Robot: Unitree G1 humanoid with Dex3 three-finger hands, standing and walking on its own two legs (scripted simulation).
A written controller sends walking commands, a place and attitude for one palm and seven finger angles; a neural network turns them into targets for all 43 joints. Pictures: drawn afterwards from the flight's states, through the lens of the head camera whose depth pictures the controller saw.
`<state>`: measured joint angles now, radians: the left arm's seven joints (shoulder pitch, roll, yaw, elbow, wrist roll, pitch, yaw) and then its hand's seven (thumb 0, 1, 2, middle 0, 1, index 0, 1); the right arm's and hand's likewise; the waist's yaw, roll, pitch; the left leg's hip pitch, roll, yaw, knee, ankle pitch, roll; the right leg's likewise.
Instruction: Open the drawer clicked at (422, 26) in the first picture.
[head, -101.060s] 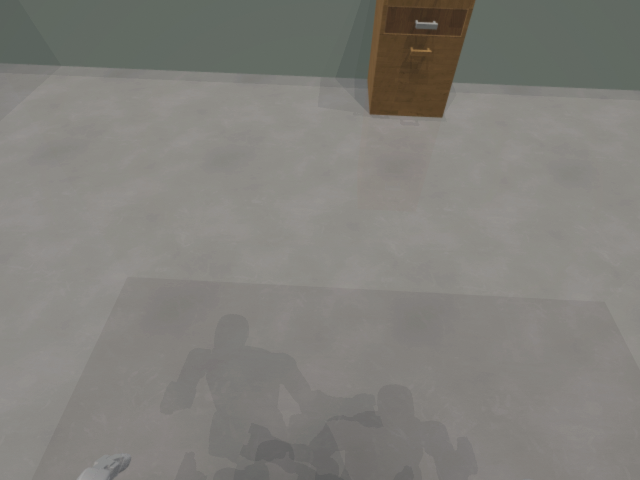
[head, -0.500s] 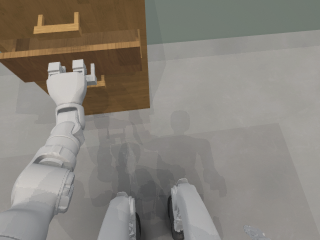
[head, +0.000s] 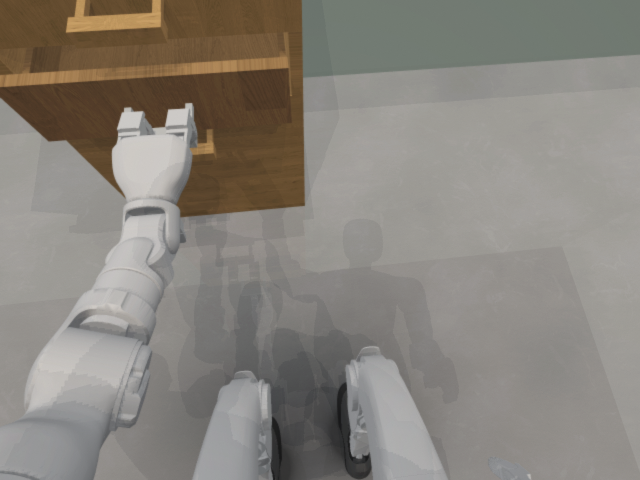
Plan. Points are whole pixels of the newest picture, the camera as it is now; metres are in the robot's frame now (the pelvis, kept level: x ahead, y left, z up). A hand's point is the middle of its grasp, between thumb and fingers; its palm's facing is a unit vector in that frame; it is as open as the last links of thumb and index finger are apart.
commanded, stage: lower the fingers behind the handle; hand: left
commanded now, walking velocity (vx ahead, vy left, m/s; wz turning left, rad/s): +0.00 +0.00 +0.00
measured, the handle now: (159, 126) +0.60 +0.19 -0.07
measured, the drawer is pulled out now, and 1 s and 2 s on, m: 0.06 0.06 0.05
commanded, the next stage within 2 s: lift the hand off the handle in 0.80 s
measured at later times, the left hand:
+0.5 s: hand (169, 176) +0.51 +0.17 -0.05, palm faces +0.06 +0.02 -1.00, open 13.6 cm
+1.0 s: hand (168, 172) +0.52 +0.17 -0.05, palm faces +0.02 +0.03 -1.00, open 13.5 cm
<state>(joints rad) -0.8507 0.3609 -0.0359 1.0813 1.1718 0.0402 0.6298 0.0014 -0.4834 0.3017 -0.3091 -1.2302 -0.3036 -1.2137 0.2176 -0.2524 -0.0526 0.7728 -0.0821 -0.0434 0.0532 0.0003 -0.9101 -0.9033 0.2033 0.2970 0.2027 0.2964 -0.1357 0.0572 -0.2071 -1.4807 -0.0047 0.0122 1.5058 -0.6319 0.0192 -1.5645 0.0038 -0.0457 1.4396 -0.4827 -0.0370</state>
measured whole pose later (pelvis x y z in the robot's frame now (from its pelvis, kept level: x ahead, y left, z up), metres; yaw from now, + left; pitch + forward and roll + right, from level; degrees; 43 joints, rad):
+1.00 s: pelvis -0.03 +0.00 -0.03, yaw +0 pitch +35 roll -1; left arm -1.00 0.42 -0.09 1.14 1.13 0.09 0.51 0.00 -0.49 0.30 -0.32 -1.23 -0.32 -1.38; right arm 0.26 -0.26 -0.01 0.75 -0.04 -0.07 0.03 0.00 -0.91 -0.90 0.20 0.30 0.20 0.30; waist -0.16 0.06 -0.22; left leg -1.61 -0.01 0.01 1.62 -0.63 0.03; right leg -1.69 -0.01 -0.05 1.54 -0.47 -0.03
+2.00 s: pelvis +0.02 +0.00 +0.03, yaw +0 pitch +33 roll -1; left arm -0.87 0.37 -0.07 1.10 1.12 0.06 0.51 0.00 -0.48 0.30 -0.32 -1.20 -0.31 -1.20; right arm 0.25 -0.24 -0.04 0.76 -0.06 -0.02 0.04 0.00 -0.91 -0.90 0.20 0.30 0.20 0.30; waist -0.14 0.07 -0.20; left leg -1.33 -0.01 0.00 1.37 -0.61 0.02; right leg -1.41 0.01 -0.05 1.30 -0.47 -0.03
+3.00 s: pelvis +0.03 +0.00 +0.09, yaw +0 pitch +27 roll +0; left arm -0.82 0.35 -0.08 1.10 1.12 0.05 0.54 0.00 -0.48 0.30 -0.32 -1.20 -0.31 -1.20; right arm 0.26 -0.25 -0.05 0.76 -0.05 0.01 0.02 0.00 -0.91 -0.90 0.20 0.30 0.20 0.30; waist -0.13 0.06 -0.18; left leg -1.08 -0.01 0.01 1.13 -0.53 0.02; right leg -1.16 0.01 -0.03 1.08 -0.41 -0.03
